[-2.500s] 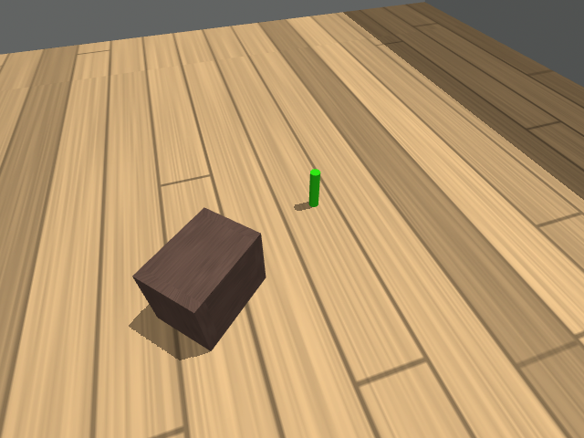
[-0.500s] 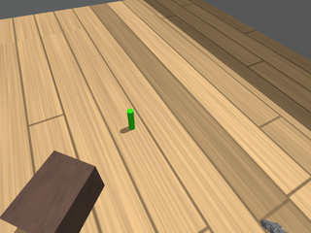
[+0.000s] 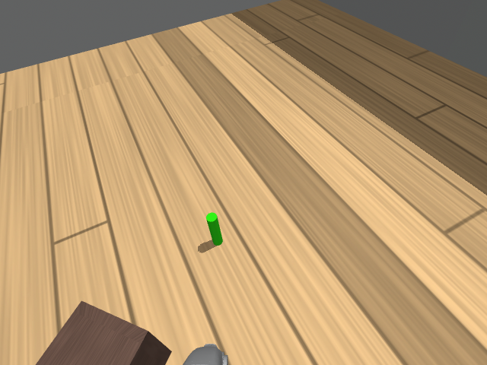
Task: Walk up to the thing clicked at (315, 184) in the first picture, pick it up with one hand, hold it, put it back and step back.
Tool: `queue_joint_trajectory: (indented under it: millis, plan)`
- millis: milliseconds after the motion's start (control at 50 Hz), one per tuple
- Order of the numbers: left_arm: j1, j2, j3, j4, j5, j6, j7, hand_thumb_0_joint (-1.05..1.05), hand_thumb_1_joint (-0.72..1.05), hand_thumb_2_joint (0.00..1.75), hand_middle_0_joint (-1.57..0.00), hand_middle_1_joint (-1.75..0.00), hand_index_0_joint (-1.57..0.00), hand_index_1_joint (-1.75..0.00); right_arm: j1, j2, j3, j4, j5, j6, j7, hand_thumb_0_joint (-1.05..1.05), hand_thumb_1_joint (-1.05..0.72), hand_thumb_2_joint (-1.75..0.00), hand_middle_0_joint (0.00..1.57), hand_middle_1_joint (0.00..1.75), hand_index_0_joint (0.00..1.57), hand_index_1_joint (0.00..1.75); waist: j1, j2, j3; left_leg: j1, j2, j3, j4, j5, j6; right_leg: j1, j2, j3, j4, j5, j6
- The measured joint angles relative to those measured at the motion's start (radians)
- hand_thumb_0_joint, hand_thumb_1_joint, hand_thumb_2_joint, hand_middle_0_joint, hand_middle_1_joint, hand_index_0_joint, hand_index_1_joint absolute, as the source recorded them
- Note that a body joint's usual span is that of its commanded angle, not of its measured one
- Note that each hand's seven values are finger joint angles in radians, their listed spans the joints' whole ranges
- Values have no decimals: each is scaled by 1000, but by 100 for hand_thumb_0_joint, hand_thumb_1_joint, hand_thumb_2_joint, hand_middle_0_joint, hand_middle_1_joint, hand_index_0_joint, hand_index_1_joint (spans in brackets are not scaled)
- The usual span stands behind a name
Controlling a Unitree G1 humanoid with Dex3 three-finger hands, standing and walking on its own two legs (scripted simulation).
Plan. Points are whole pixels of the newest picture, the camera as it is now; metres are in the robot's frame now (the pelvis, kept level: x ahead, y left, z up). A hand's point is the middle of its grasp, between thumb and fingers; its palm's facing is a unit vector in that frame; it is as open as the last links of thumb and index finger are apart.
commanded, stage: walk up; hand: left
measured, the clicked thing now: (214, 229) +0.76 +0.23 -0.67
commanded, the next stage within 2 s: none
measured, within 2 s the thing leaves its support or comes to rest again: neither
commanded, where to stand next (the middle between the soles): +0.36 +0.05 m, yaw -1 degrees
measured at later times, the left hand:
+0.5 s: hand (115, 299) +0.27 +0.31 -0.14, palm faces -0.09 -0.91 -0.40, open 7.4 cm
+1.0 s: hand (120, 263) +0.36 +0.35 -0.17, palm faces -0.07 -0.92 -0.40, open 7.4 cm
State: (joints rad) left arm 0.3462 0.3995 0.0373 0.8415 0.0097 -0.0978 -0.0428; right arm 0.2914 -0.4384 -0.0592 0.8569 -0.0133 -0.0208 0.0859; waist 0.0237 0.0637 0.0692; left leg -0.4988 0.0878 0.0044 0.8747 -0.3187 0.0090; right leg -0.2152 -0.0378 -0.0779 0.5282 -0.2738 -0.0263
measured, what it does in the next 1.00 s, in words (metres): walks ahead: left foot, then right foot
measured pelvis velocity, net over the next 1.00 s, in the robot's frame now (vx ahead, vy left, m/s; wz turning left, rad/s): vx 0.31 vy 0.07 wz -0.03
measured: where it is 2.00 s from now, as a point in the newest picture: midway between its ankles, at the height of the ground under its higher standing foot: (246, 334)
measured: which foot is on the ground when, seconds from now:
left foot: up 0.00-0.12, down 0.14-0.54, up 0.56-0.84, down 0.86-1.00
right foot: down 0.00-0.16, up 0.18-0.50, down 0.52-1.00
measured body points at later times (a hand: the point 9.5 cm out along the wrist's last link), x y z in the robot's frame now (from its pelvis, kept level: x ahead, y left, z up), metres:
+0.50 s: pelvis +0.19 +0.04 -0.01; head +0.21 +0.03 +0.44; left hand +0.27 +0.36 -0.11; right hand +0.23 -0.29 -0.12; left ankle +0.17 +0.16 -0.73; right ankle +0.28 -0.09 -0.73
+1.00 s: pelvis +0.31 +0.07 -0.02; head +0.33 +0.08 +0.43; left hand +0.37 +0.39 -0.14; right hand +0.39 -0.25 -0.13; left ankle +0.37 +0.21 -0.73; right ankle +0.31 -0.06 -0.72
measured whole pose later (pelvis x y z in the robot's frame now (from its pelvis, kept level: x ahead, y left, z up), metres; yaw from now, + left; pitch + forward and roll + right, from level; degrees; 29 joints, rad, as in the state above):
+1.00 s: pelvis +0.31 +0.07 -0.02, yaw -2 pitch -2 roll +0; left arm 0.27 0.43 0.02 0.93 0.00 -0.03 0.00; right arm 0.21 -0.38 -0.03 0.89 -0.01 -0.03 0.04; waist 0.01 -0.02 0.09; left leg -0.39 0.06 0.04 0.70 -0.27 -0.01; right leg -0.38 -0.04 -0.02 0.88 -0.53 -0.03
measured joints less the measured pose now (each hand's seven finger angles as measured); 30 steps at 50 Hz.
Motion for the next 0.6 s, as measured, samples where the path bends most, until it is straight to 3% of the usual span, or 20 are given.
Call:
queue_joint_trajectory:
  millis: [140, 180, 240, 280, 400, 480, 520, 540, 600]
  plan:
    - [48, 37, 4, 20, 3, 15, 2, 1, 90, 90, -21, -30, -21, -30, -18, -3, -16, -9, -7, -13, 18, 0, -91, -90, 20, 30, 21, 30, 14, -39, -15, 86, -4, 38, -267, 100, 14, 64, -29, 2, 65, -132, 40]
    - [46, 46, 6, 36, 0, 27, 9, 1, 90, 90, -21, -30, -21, -30, -30, 0, -23, -17, -11, -31, 7, 0, -91, -90, 20, 30, 21, 30, 6, -74, -7, 98, -32, 63, -231, 120, 5, 21, -60, 38, 220, -175, 14]
    - [13, 45, -4, 63, -6, 45, 21, 1, 90, 90, -21, -30, -21, -30, -32, 14, -18, -38, 6, -43, -7, 0, -91, -90, 20, 30, 21, 30, -17, -84, 3, 125, -37, 69, -206, 64, 11, -109, -10, 93, 514, -188, -16]
    - [-8, 50, -5, 64, -12, 41, 20, 1, 90, 90, -21, -30, -20, -30, -22, 28, -5, -44, 12, -44, -15, 0, -91, -90, 20, 30, 21, 30, -25, -100, 8, 168, -44, 75, -249, 63, 12, -177, -5, 92, 566, -152, -22]
    - [-49, 38, 0, 43, -7, 34, -2, 1, 91, 90, -21, -30, -20, -30, 21, 29, 15, -48, 7, -42, -21, 0, -90, -90, 21, 30, 21, 30, -45, -95, 17, 266, -52, 86, -334, 44, 18, -262, -41, 42, 348, -88, 4]
    - [-64, 25, 4, 34, -3, 25, -7, 1, 91, 90, -21, -30, -20, -30, 49, 13, 15, -49, 6, -27, -19, 0, -90, -90, 21, 30, 21, 30, -61, -64, 18, 300, -42, 83, -308, -15, 4, -229, -31, 27, 162, 3, 3]
    - [-58, 27, 8, 26, 0, 10, -4, 1, 90, 90, -21, -30, -20, -30, 64, 5, 14, -51, 9, -14, -18, 0, -90, -90, 21, 30, 21, 30, -62, -49, 11, 297, -30, 77, -235, -79, -4, -175, -10, 18, 67, 64, -3]
    - [-59, 25, 13, 24, 4, 2, 2, 1, 90, 90, -21, -30, -21, -30, 66, 1, 12, -48, 10, -8, -21, 0, -90, -90, 21, 30, 21, 30, -58, -32, 12, 277, -16, 65, -162, -110, 11, -169, 4, 12, 78, 94, -2]
    - [-61, 11, 10, 12, 0, -5, 15, 0, 90, 90, -21, -30, -21, -30, 47, 2, 12, -22, 5, 22, -30, 0, -91, -90, 21, 30, 21, 30, -43, -9, 17, 168, -43, 3, 107, -171, 24, -154, 7, 3, 134, 31, -7]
